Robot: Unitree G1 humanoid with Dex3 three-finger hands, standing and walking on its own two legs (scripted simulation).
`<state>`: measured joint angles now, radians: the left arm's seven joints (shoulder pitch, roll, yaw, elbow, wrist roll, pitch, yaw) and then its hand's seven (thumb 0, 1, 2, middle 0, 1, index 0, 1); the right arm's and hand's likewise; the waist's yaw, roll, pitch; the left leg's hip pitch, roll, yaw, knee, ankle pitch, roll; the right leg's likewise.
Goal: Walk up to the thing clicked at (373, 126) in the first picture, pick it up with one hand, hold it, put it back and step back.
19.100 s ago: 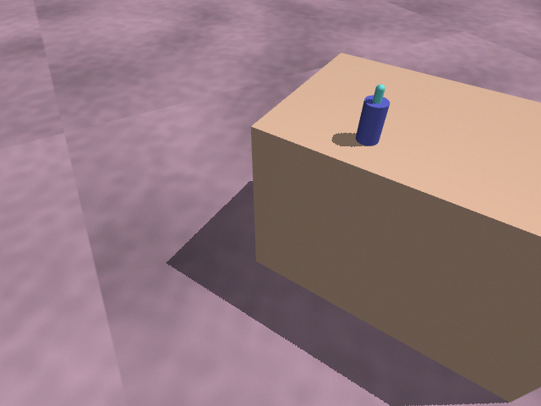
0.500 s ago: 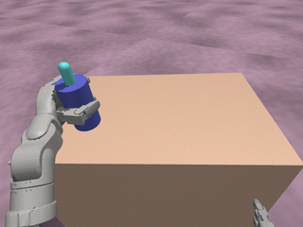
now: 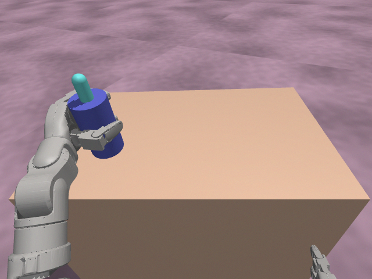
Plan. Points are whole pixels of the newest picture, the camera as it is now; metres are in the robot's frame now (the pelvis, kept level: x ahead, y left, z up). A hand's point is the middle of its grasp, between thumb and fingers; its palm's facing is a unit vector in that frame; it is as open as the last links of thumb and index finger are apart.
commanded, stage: crouch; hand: left
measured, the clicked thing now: (94, 115) +0.35 +0.17 +0.25
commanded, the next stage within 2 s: lower in 1.32 s
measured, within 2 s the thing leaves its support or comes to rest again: neither
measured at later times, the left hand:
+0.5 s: hand (108, 136) +0.41 +0.19 +0.16, palm faces +0.20 -0.98 +0.00, open 9.1 cm
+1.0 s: hand (111, 136) +0.46 +0.21 +0.12, palm faces +0.19 -0.98 +0.02, open 9.1 cm
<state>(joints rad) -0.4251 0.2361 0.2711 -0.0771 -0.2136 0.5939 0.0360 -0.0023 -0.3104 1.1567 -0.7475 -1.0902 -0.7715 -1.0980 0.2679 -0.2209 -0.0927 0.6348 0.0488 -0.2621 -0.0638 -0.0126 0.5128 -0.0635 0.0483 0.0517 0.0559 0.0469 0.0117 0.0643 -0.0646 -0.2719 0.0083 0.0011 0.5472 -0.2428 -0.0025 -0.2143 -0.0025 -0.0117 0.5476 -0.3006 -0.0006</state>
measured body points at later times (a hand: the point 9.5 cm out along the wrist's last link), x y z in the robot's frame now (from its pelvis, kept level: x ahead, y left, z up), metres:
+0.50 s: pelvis -0.01 +0.00 +0.00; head +0.00 +0.00 +0.45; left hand +0.39 +0.24 +0.16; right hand +0.14 -0.26 -0.07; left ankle +0.03 +0.12 -0.73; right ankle +0.00 -0.12 -0.73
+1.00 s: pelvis +0.01 +0.00 -0.01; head +0.05 +0.01 +0.44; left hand +0.44 +0.26 +0.12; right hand +0.16 -0.26 -0.08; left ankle +0.03 +0.12 -0.73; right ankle +0.00 -0.12 -0.73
